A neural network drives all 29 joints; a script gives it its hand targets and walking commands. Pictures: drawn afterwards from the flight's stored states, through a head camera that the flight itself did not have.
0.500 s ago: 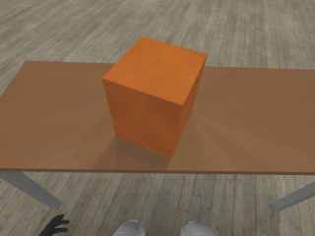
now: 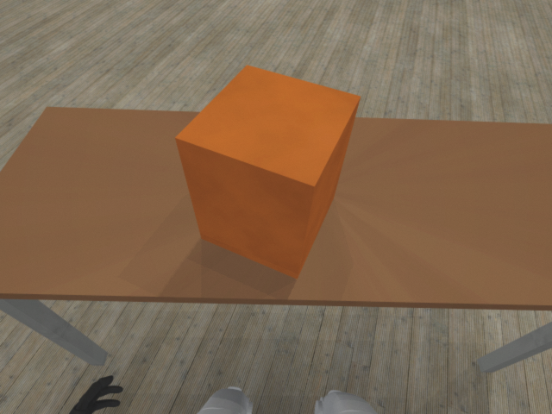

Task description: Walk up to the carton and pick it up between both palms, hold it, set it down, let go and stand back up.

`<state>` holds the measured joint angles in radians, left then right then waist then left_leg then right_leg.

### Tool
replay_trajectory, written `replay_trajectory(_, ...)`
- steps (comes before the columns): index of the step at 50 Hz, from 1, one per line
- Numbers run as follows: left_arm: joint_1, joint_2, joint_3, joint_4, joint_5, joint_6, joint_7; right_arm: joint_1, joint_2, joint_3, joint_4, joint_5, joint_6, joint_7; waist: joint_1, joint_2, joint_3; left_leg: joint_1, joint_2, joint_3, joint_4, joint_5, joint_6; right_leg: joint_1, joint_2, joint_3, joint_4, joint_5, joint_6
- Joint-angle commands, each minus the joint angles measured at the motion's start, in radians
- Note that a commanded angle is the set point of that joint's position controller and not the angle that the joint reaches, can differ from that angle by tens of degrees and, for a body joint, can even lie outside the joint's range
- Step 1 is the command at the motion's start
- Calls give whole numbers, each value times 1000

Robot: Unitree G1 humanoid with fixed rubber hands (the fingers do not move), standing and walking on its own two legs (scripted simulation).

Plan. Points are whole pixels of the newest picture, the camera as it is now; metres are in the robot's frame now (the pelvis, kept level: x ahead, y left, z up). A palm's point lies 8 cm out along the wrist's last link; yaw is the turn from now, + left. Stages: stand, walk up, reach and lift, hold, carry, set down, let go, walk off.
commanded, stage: walk up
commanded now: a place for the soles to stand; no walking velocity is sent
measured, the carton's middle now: (272, 175) +0.49 +0.03 +0.04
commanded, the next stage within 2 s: reach and lift in 1.40 s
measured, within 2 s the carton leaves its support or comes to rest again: neither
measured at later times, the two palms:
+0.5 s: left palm out of the picture +0.10 +0.34 -0.10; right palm out of the picture +0.05 -0.28 -0.10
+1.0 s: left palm out of the picture +0.10 +0.35 -0.10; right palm out of the picture +0.06 -0.28 -0.10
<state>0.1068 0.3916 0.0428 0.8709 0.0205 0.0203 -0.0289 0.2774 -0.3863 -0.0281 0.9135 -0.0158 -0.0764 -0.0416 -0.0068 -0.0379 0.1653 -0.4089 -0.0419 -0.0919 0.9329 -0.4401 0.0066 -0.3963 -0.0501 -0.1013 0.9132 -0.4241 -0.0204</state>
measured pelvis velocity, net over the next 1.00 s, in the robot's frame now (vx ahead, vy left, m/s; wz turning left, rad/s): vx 0.00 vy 0.03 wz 0.05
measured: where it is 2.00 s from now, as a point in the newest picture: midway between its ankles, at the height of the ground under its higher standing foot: outside the picture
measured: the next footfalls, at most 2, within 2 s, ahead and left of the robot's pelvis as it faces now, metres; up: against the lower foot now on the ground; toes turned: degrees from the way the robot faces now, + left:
none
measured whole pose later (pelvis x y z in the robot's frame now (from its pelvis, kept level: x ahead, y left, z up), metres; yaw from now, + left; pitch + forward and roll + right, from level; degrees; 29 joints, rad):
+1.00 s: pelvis +0.00 +0.03 +0.00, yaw +3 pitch -5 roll -2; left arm 0.12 0.40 0.04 0.88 0.02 -0.01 0.00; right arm 0.25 -0.39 -0.04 0.91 -0.03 -0.04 0.01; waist -0.01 0.01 0.16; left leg -0.42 -0.06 -0.09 0.93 -0.42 0.04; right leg -0.37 -0.06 -0.09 0.87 -0.40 0.00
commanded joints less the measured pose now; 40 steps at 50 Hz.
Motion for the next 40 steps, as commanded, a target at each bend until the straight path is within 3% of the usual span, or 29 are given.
replay_trajectory(1, -25, 298, 101, -57, -3, -50, 18, 33, -281, -68, -34, 4, -12, -15, 28, -67, -217, -171, 40, 62, 78, -184, 43, 199, -380, 448, -450, 15, -262)
replay_trajectory(3, -61, 272, 88, -65, -7, -45, 18, 94, -263, -68, -16, 11, -27, -6, -15, -71, -239, -17, 41, 65, -140, 10, 64, 141, -297, 300, -350, 164, -192)
replay_trajectory(4, -78, 249, 80, -69, -6, -39, 17, 124, -272, -75, -5, 6, -36, -7, -30, -9, -269, 76, 47, -11, -245, 204, 73, 90, -221, 212, -248, 195, -129)
replay_trajectory(5, -93, 222, 77, -75, -11, -31, 13, 118, -304, -82, -6, -3, -41, -9, -27, 83, -261, 99, 115, -211, -344, 237, 109, 32, -113, 119, -84, 157, -62)
replay_trajectory(6, -76, 210, 75, -75, -14, -19, 11, 77, -350, -87, -24, -7, -44, -11, -13, 150, -245, 111, 214, -511, -435, 198, 188, -64, -7, 128, 11, -4, -18)
replay_trajectory(7, -53, 214, 76, -55, -32, -32, 25, -13, -352, -90, -71, -12, -19, 5, 10, 223, -215, 57, 219, -548, -446, 229, 252, -24, 43, 121, -18, -177, -7)
replay_trajectory(9, 6, 212, 72, -24, -28, -54, 31, -80, -300, -72, -87, -12, -1, 12, 40, 176, -218, -48, 188, -473, -401, 268, 225, 102, 30, 152, -139, -130, -18)
replay_trajectory(10, 32, 225, 76, -13, -20, -68, 34, -111, -270, -57, -95, -6, 4, 15, 66, 141, -246, -141, 138, -366, -316, 310, 163, 233, -35, 222, -242, -37, -48)
replay_trajectory(11, 98, 276, 89, 6, -10, -81, 39, -120, -240, -49, -95, -3, 10, 19, 97, 72, -267, -262, 64, -204, -171, 337, 80, 368, -159, 333, -352, 10, -104)
replay_trajectory(12, 137, 335, 105, 5, -4, -90, 43, -90, -226, -54, -92, 0, 19, 14, 97, -39, -288, -273, -7, -63, 35, 216, 34, 376, -334, 502, -482, 30, -186)
replay_trajectory(13, 94, 346, 109, -10, -15, -89, 46, -60, -258, -66, -76, 0, 29, 7, 70, -63, -255, -253, 7, -1, 119, -149, 19, 304, -429, 532, -500, 103, -258)
replay_trajectory(14, 44, 340, 111, -24, -13, -88, 46, -33, -275, -73, -70, -8, 34, 9, 47, -29, -230, -228, 45, 11, 167, -177, 19, 250, -441, 508, -473, 134, -273)
replay_trajectory(18, -20, 306, 101, -47, -12, -83, 47, 39, -265, -85, -60, -5, 22, 38, 4, -102, -252, -88, 65, 45, -17, -67, 44, 182, -354, 344, -390, 163, -203)
replay_trajectory(20, -58, 278, 86, -55, -14, -75, 42, 66, -266, -91, -41, -8, 14, 40, -26, -34, -253, 79, 46, 5, -206, 106, 63, 48, -264, 244, -313, 69, -124)
replay_trajectory(21, -73, 249, 77, -55, -20, -66, 38, 71, -280, -94, -39, -12, 10, 39, -31, 44, -235, 91, 77, -119, -344, 131, 79, 3, -175, 155, -207, -9, -70)
replay_trajectory(22, -67, 212, 71, -54, -29, -53, 37, 34, -304, -95, -54, -19, 5, 36, -19, 177, -216, 74, 160, -403, -485, 18, 135, -62, -67, 98, -42, -112, -22)
replay_trajectory(23, -65, 219, 72, -54, -32, -41, 42, -1, -354, -106, -74, -18, 8, 37, -28, 205, -191, 46, 243, -623, -585, -127, 211, -116, 43, 105, 17, -248, -8)
replay_trajectory(24, -47, 241, 79, -36, -26, -39, 46, -32, -354, -108, -78, -22, 10, 35, -17, 186, -174, 30, 263, -678, -597, -179, 237, -111, 35, 144, 59, -277, -12)
replay_trajectory(27, 4, 231, 72, -7, -28, -51, 42, -81, -297, -88, -76, -25, 14, 22, 3, 178, -168, 41, 219, -570, -530, -5, 204, -81, 14, 154, -7, -170, -10)
replay_trajectory(28, 39, 222, 73, 5, -24, -56, 42, -95, -289, -85, -83, -23, 18, 25, 22, 199, -201, 23, 209, -547, -510, 28, 202, -6, 17, 144, -53, -126, -10)
replay_trajectory(30, 60, 219, 73, 17, -20, -71, 46, -130, -254, -74, -93, -15, 28, 33, 46, 164, -209, -80, 161, -434, -452, 55, 163, 146, 18, 132, -213, -13, -20)
replay_trajectory(31, 54, 236, 74, 10, -11, -79, 48, -134, -234, -66, -95, -11, 30, 36, 48, 110, -206, -165, 125, -350, -399, 43, 122, 221, -28, 197, -299, -45, -40)
replay_trajectory(32, 63, 267, 83, 14, 1, -84, 51, -137, -215, -62, -93, -8, 30, 39, 64, 56, -225, -266, 79, -238, -317, 21, 71, 309, -125, 297, -376, -132, -81)
replay_trajectory(34, 73, 347, 103, 8, 1, -92, 52, -79, -247, -80, -68, -8, 37, 38, 50, -38, -226, -198, 3, -27, -50, -31, 29, 217, -341, 510, -552, -336, -208)
replay_trajectory(35, 17, 351, 106, -13, -1, -92, 53, -38, -263, -85, -56, -8, 36, 40, 24, -44, -196, -147, 40, 5, -13, -69, 24, 148, -378, 505, -543, -312, -244)
replay_trajectory(36, -18, 339, 102, -20, -3, -89, 51, -3, -265, -90, -44, -9, 31, 43, 1, -48, -193, -83, 50, 7, -50, -60, 35, 97, -360, 447, -496, -239, -237)
replay_trajectory(38, -47, 286, 86, -24, -6, -79, 46, 48, -267, -99, -32, -14, 16, 48, -36, -20, -215, 54, 42, -47, -216, -35, 73, 20, -258, 299, -352, -99, -150)
replay_trajectory(39, -52, 255, 78, -31, -9, -70, 44, 46, -282, -100, -36, -17, 10, 48, -36, 87, -209, 72, 94, -203, -403, -28, 94, -12, -155, 180, -204, -69, -83)
replay_trajectory(40, -49, 213, 63, -32, -19, -59, 43, 10, -303, -105, -52, -23, 4, 46, -25, 216, -207, 109, 188, -479, -534, -50, 145, -97, -20, 96, -28, -95, -20)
